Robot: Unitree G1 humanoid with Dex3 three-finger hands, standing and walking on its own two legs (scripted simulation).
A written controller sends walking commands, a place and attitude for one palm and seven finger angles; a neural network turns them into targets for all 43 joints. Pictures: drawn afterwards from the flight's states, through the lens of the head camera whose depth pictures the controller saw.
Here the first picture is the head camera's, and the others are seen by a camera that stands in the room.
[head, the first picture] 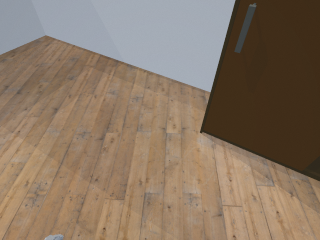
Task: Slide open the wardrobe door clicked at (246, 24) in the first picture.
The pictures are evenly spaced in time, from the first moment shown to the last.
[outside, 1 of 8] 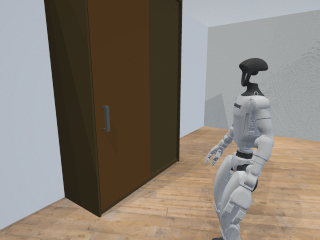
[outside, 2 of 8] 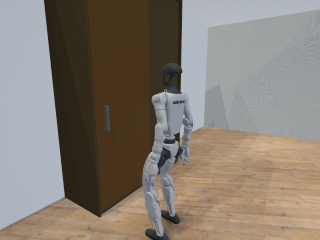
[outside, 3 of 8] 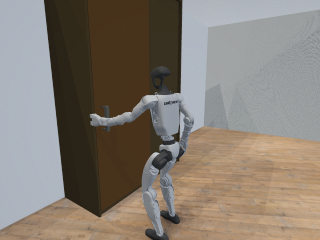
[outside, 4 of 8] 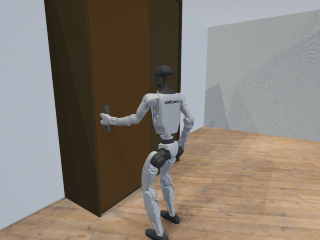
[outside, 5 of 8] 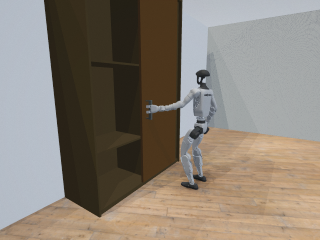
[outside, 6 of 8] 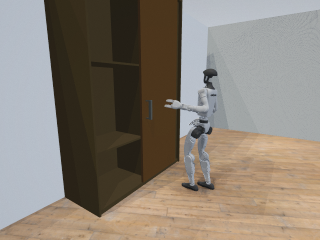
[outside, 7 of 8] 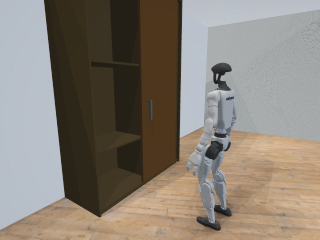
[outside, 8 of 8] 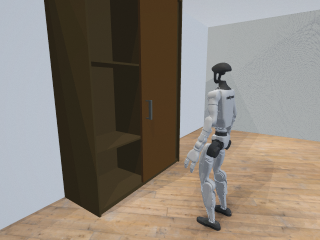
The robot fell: no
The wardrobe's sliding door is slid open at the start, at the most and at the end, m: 0.00 0.59 0.59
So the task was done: yes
